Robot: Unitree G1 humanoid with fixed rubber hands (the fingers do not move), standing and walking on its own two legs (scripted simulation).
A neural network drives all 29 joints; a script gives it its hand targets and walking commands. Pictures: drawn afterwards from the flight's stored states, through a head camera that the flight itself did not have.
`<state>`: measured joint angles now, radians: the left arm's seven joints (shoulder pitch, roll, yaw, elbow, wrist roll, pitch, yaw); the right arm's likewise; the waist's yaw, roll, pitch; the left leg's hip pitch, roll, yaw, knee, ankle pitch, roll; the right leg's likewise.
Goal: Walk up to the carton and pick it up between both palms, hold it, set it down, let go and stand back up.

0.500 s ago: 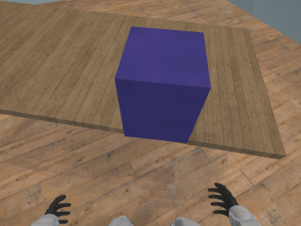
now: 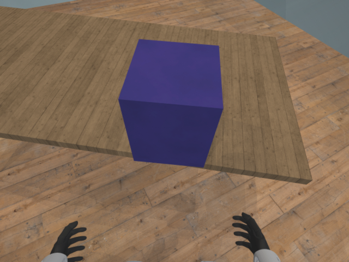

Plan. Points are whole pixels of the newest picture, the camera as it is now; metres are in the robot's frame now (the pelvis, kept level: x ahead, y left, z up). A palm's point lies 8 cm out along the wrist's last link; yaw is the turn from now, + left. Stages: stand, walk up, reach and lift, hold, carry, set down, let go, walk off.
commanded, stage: reach and lift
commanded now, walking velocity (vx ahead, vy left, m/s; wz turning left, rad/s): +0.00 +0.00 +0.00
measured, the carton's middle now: (173, 107) +0.48 +0.03 +0.05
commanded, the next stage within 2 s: none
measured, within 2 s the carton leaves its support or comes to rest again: neither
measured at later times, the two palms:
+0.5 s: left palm (67, 234) +0.18 +0.25 -0.05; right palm (263, 243) +0.18 -0.18 -0.04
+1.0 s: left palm (62, 218) +0.20 +0.25 +0.00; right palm (262, 222) +0.21 -0.16 +0.00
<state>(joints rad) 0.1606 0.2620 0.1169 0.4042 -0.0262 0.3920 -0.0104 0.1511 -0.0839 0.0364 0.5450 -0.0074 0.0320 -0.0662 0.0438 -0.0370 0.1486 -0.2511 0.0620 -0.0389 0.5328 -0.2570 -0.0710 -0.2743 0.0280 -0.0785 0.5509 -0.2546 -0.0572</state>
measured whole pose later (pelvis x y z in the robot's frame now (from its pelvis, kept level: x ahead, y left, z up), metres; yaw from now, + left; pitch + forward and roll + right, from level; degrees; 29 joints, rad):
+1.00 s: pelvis +0.03 +0.04 +0.02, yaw -2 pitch -5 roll +0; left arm 0.31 0.19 -0.05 0.16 -0.14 0.07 0.06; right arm 0.30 -0.11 -0.04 0.25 0.08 -0.09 -0.02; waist 0.05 0.01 0.04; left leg -0.05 0.03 0.03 0.34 -0.21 -0.02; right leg -0.07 0.00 -0.02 0.32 -0.17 0.00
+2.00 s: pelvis +0.03 +0.04 +0.02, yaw -4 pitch -2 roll +0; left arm -0.20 0.21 0.11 -0.08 -0.19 0.54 0.04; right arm -0.22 -0.25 0.02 0.12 0.30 0.25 -0.16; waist 0.02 0.02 0.09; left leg -0.09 0.04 0.06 0.34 -0.21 -0.02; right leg -0.13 0.01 0.01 0.31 -0.15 0.00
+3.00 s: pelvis +0.02 +0.04 +0.01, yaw -3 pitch +5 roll -1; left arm -0.96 0.31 0.11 0.64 -0.20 0.56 0.09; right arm -0.99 -0.32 0.03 0.80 0.39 0.37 -0.16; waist -0.01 0.01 -0.04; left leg -0.28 0.05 0.02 0.39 -0.20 -0.02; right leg -0.27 0.03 -0.02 0.30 -0.12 -0.01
